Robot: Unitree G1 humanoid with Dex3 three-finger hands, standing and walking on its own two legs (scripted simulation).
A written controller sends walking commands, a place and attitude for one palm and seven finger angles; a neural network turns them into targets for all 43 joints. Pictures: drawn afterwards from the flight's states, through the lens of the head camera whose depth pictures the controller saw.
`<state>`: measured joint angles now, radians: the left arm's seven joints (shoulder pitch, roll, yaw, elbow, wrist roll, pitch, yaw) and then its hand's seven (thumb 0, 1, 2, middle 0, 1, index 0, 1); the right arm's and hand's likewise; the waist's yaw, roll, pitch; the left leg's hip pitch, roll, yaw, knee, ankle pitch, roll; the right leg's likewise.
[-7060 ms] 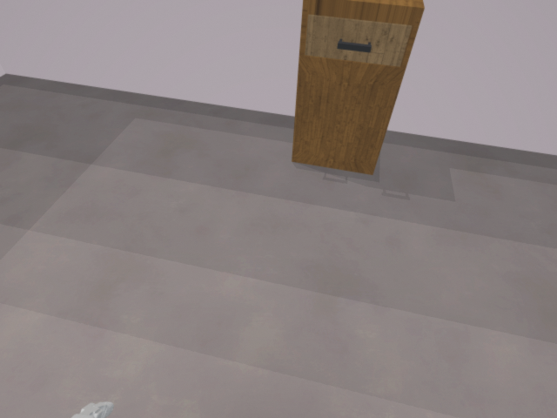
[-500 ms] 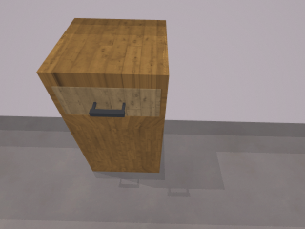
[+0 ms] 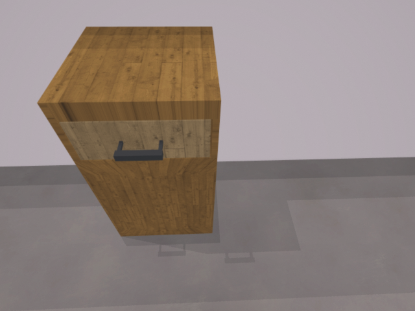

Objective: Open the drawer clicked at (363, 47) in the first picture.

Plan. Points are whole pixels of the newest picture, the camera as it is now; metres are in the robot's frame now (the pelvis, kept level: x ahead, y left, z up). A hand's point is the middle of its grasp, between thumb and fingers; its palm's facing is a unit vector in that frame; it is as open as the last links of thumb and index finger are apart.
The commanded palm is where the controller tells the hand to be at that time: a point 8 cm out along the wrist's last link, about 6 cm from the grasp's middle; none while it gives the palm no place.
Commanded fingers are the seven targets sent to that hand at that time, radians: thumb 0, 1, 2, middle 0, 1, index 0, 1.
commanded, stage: look again from close up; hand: left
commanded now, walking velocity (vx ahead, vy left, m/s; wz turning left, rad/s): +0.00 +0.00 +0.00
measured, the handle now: (139, 149) +0.55 +0.22 -0.08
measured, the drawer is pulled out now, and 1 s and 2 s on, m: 0.00 0.00 0.00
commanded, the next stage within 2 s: shuffle to correct the standing spot in 0.28 s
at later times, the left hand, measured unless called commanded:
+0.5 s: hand out of the picture -0.06 +0.16 -0.18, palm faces +0.03 -0.99 -0.15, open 7.4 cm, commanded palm none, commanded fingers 0.00 0.90 0.90 -0.20 -0.30 -0.20 -0.30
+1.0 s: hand out of the picture +0.01 +0.13 -0.17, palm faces +0.13 -0.98 -0.14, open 7.4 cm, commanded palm none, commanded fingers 0.00 0.90 0.90 -0.20 -0.30 -0.20 -0.30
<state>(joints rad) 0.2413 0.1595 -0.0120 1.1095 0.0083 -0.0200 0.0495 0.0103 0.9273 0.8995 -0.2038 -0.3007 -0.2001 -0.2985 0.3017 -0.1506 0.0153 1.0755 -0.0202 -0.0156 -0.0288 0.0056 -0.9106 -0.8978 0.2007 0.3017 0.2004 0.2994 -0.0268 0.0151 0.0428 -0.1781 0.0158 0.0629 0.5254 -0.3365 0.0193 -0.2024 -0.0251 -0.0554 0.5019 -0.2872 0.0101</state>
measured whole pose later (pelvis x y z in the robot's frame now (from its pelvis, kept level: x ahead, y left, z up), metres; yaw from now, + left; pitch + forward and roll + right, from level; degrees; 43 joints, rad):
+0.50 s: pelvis -0.02 +0.01 +0.00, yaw +0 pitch -2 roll +0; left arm 0.37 0.12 -0.01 1.11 0.03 0.00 0.03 0.01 0.91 0.90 -0.20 -0.30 -0.20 -0.30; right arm 0.35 -0.13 0.01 1.09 -0.02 -0.01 -0.02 0.01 -0.91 -0.90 0.20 0.30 0.20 0.30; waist 0.00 -0.01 0.00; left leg -0.18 -0.02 0.07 0.49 -0.29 0.04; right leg -0.23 -0.06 -0.05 0.52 -0.27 0.01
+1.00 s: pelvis +0.05 -0.01 +0.00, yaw +2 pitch +1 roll +1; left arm 0.36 0.08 0.01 1.11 0.01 -0.02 0.05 0.01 0.91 0.90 -0.20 -0.30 -0.20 -0.30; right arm 0.29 -0.14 0.00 1.10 -0.01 -0.02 -0.06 0.02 -0.94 -0.90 0.20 0.30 0.20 0.30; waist 0.02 -0.02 0.03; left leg -0.17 0.01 0.08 0.59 -0.30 0.02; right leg -0.16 -0.05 -0.08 0.54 -0.33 0.01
